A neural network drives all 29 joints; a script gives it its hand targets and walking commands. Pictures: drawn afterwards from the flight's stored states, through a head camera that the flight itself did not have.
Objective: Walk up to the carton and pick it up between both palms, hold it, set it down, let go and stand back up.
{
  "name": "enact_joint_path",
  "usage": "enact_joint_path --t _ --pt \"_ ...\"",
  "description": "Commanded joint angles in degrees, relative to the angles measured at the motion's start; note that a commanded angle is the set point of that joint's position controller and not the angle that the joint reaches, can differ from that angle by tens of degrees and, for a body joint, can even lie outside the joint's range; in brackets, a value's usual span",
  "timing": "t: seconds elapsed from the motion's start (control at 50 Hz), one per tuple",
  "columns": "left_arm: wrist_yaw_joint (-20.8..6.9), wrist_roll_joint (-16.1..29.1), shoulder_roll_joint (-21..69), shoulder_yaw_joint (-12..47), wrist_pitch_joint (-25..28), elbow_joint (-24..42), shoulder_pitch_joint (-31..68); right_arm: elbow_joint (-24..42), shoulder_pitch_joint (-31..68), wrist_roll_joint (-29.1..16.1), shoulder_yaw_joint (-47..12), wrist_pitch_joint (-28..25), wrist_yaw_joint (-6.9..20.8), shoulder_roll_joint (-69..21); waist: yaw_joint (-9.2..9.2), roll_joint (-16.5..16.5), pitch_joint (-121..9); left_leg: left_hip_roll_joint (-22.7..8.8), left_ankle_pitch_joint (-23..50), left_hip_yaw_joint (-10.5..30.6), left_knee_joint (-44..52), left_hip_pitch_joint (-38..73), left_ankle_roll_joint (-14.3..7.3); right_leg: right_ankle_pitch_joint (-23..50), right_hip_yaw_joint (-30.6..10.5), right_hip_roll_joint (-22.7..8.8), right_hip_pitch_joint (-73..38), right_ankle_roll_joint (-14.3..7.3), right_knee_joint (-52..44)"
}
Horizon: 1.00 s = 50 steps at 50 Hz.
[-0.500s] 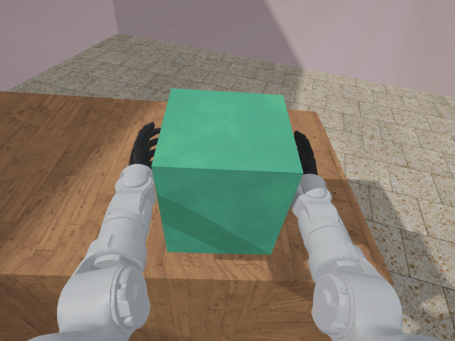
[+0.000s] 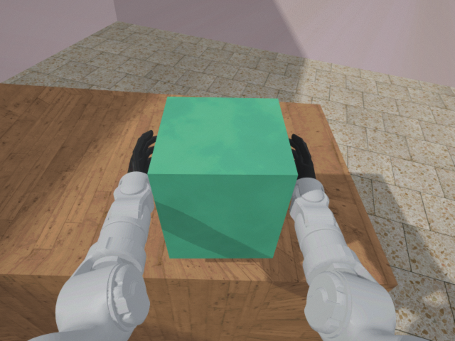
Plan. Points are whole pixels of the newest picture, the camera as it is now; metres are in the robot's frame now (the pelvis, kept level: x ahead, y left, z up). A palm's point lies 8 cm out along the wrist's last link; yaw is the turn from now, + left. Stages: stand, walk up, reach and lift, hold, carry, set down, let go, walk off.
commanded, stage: set down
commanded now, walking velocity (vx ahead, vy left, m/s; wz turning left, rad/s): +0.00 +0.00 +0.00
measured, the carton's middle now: (222, 180) +0.42 +0.03 +0.07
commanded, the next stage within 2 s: none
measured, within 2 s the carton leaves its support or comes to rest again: neither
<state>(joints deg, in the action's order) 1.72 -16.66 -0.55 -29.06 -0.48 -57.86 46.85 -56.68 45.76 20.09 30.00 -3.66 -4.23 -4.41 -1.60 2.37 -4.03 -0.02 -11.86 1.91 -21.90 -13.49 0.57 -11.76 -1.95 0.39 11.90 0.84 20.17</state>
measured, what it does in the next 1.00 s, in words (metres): stands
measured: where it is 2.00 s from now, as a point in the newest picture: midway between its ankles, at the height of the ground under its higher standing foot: outside the picture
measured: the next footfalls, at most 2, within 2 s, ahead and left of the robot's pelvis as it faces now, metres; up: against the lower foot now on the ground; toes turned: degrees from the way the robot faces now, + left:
none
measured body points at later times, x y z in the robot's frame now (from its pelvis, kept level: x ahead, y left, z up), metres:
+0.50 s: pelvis +0.01 +0.00 +0.00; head +0.04 +0.02 +0.45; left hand +0.43 +0.18 +0.07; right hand +0.43 -0.12 +0.08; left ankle -0.01 +0.12 -0.75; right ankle -0.02 -0.13 -0.75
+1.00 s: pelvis +0.01 +0.00 +0.00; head +0.05 +0.02 +0.45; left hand +0.42 +0.19 +0.05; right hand +0.43 -0.12 +0.07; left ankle -0.01 +0.12 -0.75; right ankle -0.02 -0.13 -0.75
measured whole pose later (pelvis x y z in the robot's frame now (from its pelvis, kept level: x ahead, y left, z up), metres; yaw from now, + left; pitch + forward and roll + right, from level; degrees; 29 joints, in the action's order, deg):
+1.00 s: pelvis +0.01 +0.00 +0.00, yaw +0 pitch +4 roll +0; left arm 0.7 -20.8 -0.2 -33.7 6.4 -60.3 45.5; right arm -57.1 45.8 29.2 37.7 -10.1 -2.9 -7.3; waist -1.8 2.3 0.1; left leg 0.0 -12.7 1.9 -21.9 -13.5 0.6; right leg -12.7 -1.8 0.4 11.9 0.8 20.2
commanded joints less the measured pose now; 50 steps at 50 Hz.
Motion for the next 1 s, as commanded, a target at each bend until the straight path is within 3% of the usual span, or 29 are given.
enact_joint_path --t 0.0,0.14,0.18,0.24,0.26,0.28,0.3,0.36,0.42,0.58,0.7,0.78,0.84,0.92,0.96,0.98 --pt "-6.89 -1.17 28.11 13.07 4.77 5.68 43.12 7.47 39.21 2.03 -12.99 -6.19 10.79 -32.05 -4.22 -3.35 -31.04 -0.34 26.10 -9.50 2.07 5.32 3.75 19.86 6.35 1.66 -16.15 1.95 -1.30" --pt "-6.31 -2.39 28.27 11.71 6.32 4.85 42.62 5.88 38.16 3.91 -11.69 -7.42 11.14 -32.86 -4.91 -3.94 -32.05 -0.72 28.80 -9.93 1.17 4.86 4.00 20.90 6.52 1.82 -14.52 1.88 -0.86" --pt "-6.46 -2.39 27.72 11.54 6.30 5.06 43.42 4.23 36.45 5.02 -10.22 -7.13 10.90 -32.97 -3.76 -4.33 -31.00 -0.62 27.80 -10.05 1.35 4.03 3.87 21.61 6.37 1.42 -15.08 2.14 -0.48" --pt "-6.55 -3.78 26.75 9.76 6.12 4.02 42.07 4.08 36.47 5.79 -9.30 -7.12 11.15 -32.65 -5.06 -3.77 -29.93 -0.79 27.46 -10.41 1.70 3.78 3.63 20.75 6.40 1.35 -14.95 2.08 -0.56" --pt "-6.45 -3.22 27.37 10.34 6.04 4.40 41.98 4.75 37.03 5.80 -8.94 -7.42 11.19 -31.99 -4.29 -3.89 -30.51 -0.99 28.07 -10.14 1.45 4.52 3.72 20.43 6.80 1.57 -14.27 2.07 -0.59" --pt "-6.45 -3.79 26.88 9.54 6.29 4.07 41.56 4.87 36.70 6.29 -9.41 -7.56 11.13 -32.53 -5.01 -3.50 -30.83 -0.90 28.51 -10.31 1.40 3.78 3.53 21.57 6.50 1.45 -14.83 1.97 -0.39" --pt "-6.33 -3.36 27.89 10.42 6.69 4.26 41.35 5.20 37.03 5.88 -9.42 -8.18 11.05 -32.78 -4.37 -4.54 -31.13 -1.01 30.38 -9.98 0.69 4.18 3.90 22.20 6.70 1.60 -14.04 1.93 -0.07" --pt "-5.97 -3.40 27.84 10.29 7.79 4.61 41.41 3.51 36.01 6.82 -9.32 -8.97 10.93 -33.50 -5.01 -4.14 -33.12 -1.31 33.14 -9.85 -0.30 5.73 3.84 22.71 6.79 1.65 -11.89 1.98 0.08" --pt "-5.82 -3.69 28.31 10.70 7.97 4.48 39.52 2.19 34.78 7.39 -8.62 -9.46 10.57 -33.34 -4.37 -5.09 -32.10 -1.66 36.11 -9.64 -1.26 7.86 4.24 22.51 7.25 1.87 -9.21 1.75 -0.08" --pt "-5.85 -4.44 28.60 9.83 8.98 3.80 37.67 1.39 33.35 8.26 -8.47 -10.70 10.39 -33.92 -4.59 -5.05 -31.95 -1.86 38.51 -9.26 -1.93 9.41 3.73 22.48 7.45 1.43 -5.99 1.78 -0.36" --pt "-5.81 -5.13 27.85 8.87 10.12 3.55 37.16 0.77 33.22 8.94 -8.05 -11.57 10.24 -34.69 -5.12 -4.77 -32.91 -1.65 38.05 -9.78 -2.12 7.68 3.35 23.59 6.86 1.15 -6.79 2.00 0.22" --pt "-5.93 -5.50 27.11 8.36 10.60 2.87 37.19 -0.46 31.61 10.34 -6.78 -11.48 9.82 -34.22 -3.75 -3.85 -31.22 -1.62 36.49 -9.72 -1.76 6.20 3.20 22.92 7.35 1.19 -7.94 2.10 0.29" --pt "-5.89 -6.05 27.32 7.89 10.83 2.86 36.25 -0.13 31.36 10.54 -6.78 -11.70 10.06 -34.11 -4.24 -4.18 -30.96 -1.51 36.76 -9.82 -1.63 6.30 3.27 22.60 7.18 1.11 -7.82 2.13 0.00" --pt "-5.71 -5.95 27.65 8.08 11.41 3.07 36.56 -0.48 30.89 11.07 -5.62 -12.23 10.00 -34.10 -3.60 -4.46 -31.68 -1.83 37.63 -9.60 -2.21 7.20 3.46 20.96 7.68 1.45 -5.64 1.83 -0.17" --pt "-5.68 -6.16 27.52 7.81 11.63 3.20 35.99 -0.38 30.95 11.26 -6.16 -12.44 9.94 -34.44 -4.47 -4.22 -31.12 -1.55 37.79 -9.93 -2.53 6.42 3.43 22.04 7.29 1.30 -6.39 1.93 0.01" --pt "-5.65 -6.26 27.41 7.73 11.75 2.74 35.94 -1.16 30.50 11.48 -5.43 -12.41 9.94 -34.28 -3.78 -4.56 -31.33 -1.69 37.23 -9.65 -2.08 6.44 3.43 21.01 7.42 1.28 -6.54 1.73 -0.25"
